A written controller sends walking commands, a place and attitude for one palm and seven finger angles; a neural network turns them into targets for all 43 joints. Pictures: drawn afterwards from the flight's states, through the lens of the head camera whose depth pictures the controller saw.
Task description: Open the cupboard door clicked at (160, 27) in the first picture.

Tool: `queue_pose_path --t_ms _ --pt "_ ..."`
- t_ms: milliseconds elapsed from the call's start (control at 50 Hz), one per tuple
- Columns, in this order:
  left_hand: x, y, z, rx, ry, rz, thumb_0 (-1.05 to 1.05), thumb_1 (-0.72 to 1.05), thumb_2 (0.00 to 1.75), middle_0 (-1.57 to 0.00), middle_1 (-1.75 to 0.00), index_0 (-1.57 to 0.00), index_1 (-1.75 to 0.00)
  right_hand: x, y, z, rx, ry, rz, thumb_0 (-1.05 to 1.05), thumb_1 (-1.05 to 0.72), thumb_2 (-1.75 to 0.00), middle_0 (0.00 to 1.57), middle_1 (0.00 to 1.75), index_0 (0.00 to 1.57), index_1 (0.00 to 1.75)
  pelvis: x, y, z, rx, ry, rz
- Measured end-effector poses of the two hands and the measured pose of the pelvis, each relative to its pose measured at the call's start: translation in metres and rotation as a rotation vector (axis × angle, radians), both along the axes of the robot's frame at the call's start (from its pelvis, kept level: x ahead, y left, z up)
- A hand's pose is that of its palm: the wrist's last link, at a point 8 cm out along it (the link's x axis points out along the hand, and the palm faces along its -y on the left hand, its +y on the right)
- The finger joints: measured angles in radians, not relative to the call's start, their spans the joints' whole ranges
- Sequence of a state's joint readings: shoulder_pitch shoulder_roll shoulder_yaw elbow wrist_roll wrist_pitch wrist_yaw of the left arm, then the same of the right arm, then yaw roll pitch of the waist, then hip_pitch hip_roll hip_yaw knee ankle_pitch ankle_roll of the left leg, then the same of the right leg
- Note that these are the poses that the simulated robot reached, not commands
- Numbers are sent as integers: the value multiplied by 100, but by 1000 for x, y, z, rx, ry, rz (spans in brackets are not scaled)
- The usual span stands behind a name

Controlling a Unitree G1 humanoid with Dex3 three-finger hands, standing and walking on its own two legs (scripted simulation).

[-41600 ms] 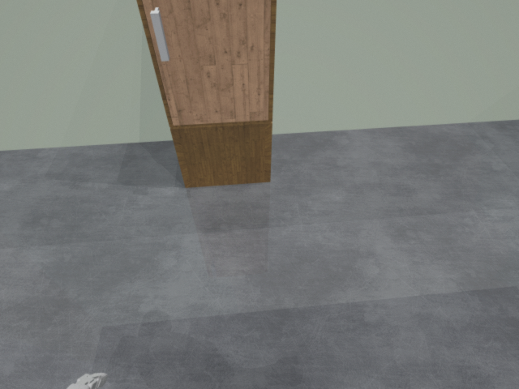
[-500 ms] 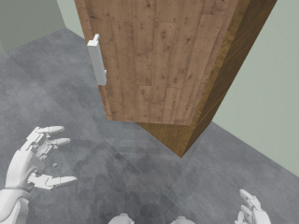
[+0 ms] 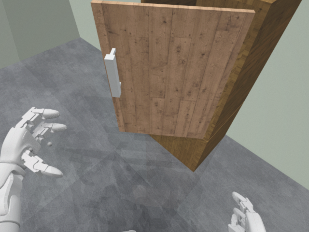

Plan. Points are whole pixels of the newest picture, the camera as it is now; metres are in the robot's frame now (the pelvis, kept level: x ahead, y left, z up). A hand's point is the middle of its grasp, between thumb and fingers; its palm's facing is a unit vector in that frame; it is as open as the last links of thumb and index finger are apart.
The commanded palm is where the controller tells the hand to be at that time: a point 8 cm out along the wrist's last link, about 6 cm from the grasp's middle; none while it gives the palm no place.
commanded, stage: raise the hand with hooked fingers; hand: left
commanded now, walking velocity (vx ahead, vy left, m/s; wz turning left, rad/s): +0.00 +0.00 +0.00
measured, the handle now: (115, 73) +0.57 +0.18 +0.08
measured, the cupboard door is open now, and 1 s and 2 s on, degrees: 39 39 39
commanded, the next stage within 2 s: move the hooked fingers beside the handle in 0.54 s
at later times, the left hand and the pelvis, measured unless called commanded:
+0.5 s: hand (58, 138) +0.30 +0.26 +0.10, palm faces +0.02 -1.00 -0.03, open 14.0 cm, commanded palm +0.27 +0.30 +0.10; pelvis +0.00 -0.01 +0.01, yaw -1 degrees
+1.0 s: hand (69, 121) +0.35 +0.25 +0.10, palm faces -0.01 -1.00 -0.01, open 14.0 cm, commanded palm +0.33 +0.30 +0.09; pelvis +0.00 -0.02 +0.00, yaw -1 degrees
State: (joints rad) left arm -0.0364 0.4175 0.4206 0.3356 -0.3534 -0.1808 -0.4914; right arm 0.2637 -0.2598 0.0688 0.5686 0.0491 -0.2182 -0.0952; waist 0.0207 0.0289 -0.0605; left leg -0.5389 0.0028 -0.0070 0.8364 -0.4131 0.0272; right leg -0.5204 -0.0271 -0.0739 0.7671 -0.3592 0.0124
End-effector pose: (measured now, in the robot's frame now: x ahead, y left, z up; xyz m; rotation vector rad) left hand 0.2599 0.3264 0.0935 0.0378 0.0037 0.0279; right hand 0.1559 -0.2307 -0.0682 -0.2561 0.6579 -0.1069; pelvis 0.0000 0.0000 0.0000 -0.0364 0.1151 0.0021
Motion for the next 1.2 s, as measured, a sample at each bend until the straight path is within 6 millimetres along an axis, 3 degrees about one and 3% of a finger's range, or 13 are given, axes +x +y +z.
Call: queue_pose_path --t_ms 140,300,720,900,1200 --pt "15 2 10 -2 -5 -12 -1 -50 30 -30 -120 -30 -120 -15 -18 2 -25 34 -45 1 -90 -90 20 30 21 30 2 -2 4 4 -3 -7" --pt "17 -11 4 -9 19 -21 -1 -50 30 -30 -120 -30 -120 -23 -31 3 -32 48 -73 1 -90 -90 20 30 21 30 3 -7 6 12 1 -17" --pt "14 -21 4 -17 11 -3 -1 -50 30 -30 -120 -30 -120 -11 -33 0 -8 25 -56 1 -90 -90 20 30 21 30 0 -18 5 17 -4 -11" --pt "46 -22 4 -24 4 -19 -1 -50 30 -30 -120 -30 -120 -23 -40 -5 -33 76 -76 1 -90 -90 20 30 21 30 -3 -19 3 15 10 -9" --pt "99 -23 -3 -36 21 -33 -1 -50 30 -30 -120 -30 -120 -73 -45 -19 -47 252 -154 1 -90 -90 20 30 21 30 0 -11 1 13 58 -30"
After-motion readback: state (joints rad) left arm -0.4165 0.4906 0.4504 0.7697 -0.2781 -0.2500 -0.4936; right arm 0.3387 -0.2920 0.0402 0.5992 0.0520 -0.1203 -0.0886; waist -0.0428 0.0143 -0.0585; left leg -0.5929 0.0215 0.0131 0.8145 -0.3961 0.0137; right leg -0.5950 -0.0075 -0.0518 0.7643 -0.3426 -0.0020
